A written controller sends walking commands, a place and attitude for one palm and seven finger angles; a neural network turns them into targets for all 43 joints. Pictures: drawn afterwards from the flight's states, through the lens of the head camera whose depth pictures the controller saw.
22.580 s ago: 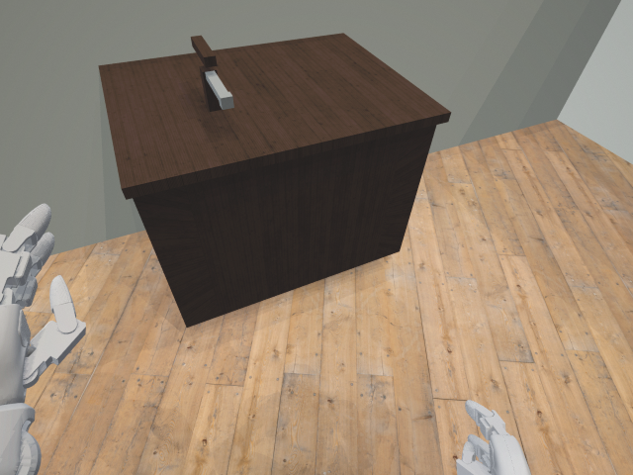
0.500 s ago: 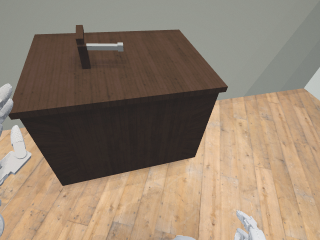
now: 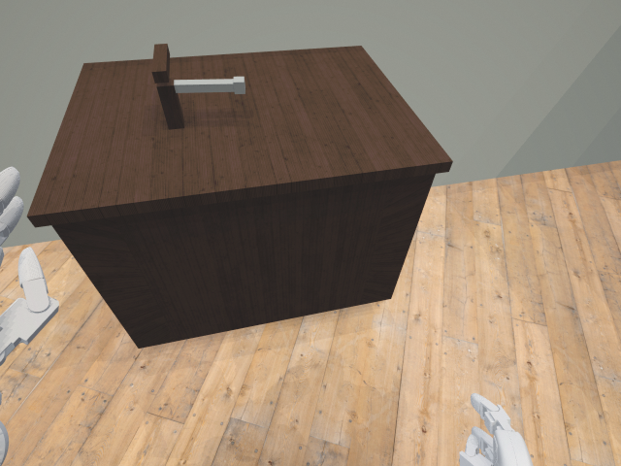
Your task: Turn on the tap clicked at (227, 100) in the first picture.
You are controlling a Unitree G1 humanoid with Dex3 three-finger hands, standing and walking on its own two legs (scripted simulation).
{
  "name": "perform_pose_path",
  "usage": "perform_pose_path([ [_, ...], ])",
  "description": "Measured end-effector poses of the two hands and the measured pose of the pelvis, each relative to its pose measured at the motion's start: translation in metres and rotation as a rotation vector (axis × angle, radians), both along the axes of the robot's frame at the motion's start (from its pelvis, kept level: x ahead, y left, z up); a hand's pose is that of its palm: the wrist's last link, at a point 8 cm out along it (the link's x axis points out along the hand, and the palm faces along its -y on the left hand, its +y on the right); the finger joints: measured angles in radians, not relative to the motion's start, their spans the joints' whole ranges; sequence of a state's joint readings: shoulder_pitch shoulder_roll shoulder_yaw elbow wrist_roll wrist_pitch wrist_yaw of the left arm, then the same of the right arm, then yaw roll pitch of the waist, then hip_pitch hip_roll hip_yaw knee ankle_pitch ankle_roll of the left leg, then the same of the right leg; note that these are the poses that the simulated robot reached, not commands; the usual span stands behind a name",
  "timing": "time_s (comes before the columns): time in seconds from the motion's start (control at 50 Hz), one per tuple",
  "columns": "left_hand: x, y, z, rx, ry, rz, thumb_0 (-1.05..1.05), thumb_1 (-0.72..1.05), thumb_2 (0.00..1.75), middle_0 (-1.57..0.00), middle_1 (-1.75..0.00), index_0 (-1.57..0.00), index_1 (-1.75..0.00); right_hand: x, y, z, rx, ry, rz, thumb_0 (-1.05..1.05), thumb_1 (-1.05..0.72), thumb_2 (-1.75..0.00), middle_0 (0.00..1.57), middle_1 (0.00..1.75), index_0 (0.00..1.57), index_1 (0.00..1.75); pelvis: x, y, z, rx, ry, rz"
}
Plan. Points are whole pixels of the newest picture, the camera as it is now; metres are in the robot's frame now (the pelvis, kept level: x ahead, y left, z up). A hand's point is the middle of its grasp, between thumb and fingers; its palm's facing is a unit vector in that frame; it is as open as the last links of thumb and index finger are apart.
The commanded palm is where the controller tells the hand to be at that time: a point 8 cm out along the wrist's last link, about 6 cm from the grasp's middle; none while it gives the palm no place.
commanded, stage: stand and check the lever's angle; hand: left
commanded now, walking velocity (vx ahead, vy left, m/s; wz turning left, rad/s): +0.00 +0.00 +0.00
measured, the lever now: (239, 85) +0.87 +0.19 +0.06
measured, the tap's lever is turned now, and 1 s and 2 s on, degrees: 83 83 83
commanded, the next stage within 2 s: stand and wait in 0.16 s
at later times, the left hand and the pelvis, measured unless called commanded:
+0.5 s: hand (55, 275) +0.26 +0.26 +0.17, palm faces +0.40 -0.86 -0.33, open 7.5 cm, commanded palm +0.20 +0.30 +0.19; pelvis +0.04 +0.02 +0.02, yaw +0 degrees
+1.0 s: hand (47, 286) +0.24 +0.27 +0.17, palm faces +0.39 -0.86 -0.34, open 7.5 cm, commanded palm +0.19 +0.30 +0.19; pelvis +0.03 +0.03 +0.02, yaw -1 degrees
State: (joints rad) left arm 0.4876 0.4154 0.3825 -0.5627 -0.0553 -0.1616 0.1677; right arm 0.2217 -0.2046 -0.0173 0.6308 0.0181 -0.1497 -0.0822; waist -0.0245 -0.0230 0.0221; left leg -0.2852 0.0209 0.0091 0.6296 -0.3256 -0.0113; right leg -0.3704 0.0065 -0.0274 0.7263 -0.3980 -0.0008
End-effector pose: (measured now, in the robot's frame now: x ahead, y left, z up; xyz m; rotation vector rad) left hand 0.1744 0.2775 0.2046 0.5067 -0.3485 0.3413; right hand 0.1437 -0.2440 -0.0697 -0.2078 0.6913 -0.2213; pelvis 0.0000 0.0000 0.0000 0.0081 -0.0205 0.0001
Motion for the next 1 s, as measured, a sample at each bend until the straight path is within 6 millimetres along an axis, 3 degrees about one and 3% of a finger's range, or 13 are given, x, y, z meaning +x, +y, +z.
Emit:
perform_pose_path([
  [0.1, 0.005, 0.007, -0.010, -0.046, 0.047, 0.062, 0.01, 0.89, 0.90, -0.21, -0.30, -0.21, -0.30, 0.017, 0.007, -0.006, 0.042, 0.033, 0.057, 0.01, -0.90, -0.90, 0.20, 0.30, 0.20, 0.30, 0.012, -0.003, 0.004, -0.026, -0.001, 0.026],
  [0.2, 0.008, 0.009, -0.023, -0.122, 0.091, 0.066, 0.02, 0.89, 0.90, -0.21, -0.30, -0.21, -0.30, 0.034, 0.016, 0.002, 0.016, 0.049, 0.091, 0.01, -0.90, -0.90, 0.21, 0.30, 0.21, 0.30, 0.022, 0.004, 0.009, -0.027, 0.004, 0.023],
  [0.38, 0.031, 0.024, -0.017, -0.115, 0.075, 0.062, 0.02, 0.89, 0.90, -0.21, -0.30, -0.21, -0.30, 0.070, 0.038, 0.020, 0.019, -0.020, 0.102, 0.01, -0.90, -0.90, 0.21, 0.30, 0.21, 0.30, 0.035, 0.015, 0.015, -0.021, -0.001, 0.003],
  [0.48, 0.040, 0.026, -0.019, -0.133, 0.082, 0.040, 0.02, 0.89, 0.90, -0.21, -0.30, -0.20, -0.30, 0.080, 0.046, 0.028, 0.027, -0.050, 0.108, 0.01, -0.90, -0.90, 0.21, 0.30, 0.21, 0.30, 0.039, 0.019, 0.016, -0.023, 0.003, -0.004],
  [0.6, 0.042, 0.027, -0.022, -0.141, 0.099, 0.024, 0.02, 0.89, 0.90, -0.21, -0.30, -0.20, -0.30, 0.078, 0.047, 0.029, 0.017, -0.036, 0.100, 0.01, -0.90, -0.90, 0.21, 0.30, 0.21, 0.30, 0.042, 0.023, 0.017, -0.023, 0.006, -0.008],
  [1.0, 0.030, 0.029, -0.021, -0.139, 0.111, 0.038, 0.02, 0.89, 0.90, -0.21, -0.30, -0.20, -0.30, 0.042, 0.038, 0.017, 0.017, 0.029, 0.052, 0.01, -0.90, -0.90, 0.21, 0.30, 0.21, 0.30, 0.031, 0.025, 0.019, -0.023, 0.000, -0.015],
])
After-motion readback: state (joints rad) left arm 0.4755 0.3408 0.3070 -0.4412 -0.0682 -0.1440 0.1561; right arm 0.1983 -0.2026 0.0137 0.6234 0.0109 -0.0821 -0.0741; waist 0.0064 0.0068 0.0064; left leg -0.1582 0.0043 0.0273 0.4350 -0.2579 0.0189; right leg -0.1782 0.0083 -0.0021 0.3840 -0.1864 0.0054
